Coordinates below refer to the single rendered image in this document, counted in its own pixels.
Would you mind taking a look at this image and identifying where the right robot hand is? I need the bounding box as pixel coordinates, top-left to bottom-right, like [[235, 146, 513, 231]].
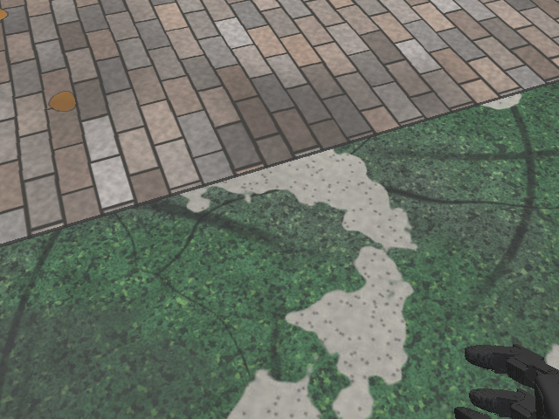
[[454, 344, 559, 419]]

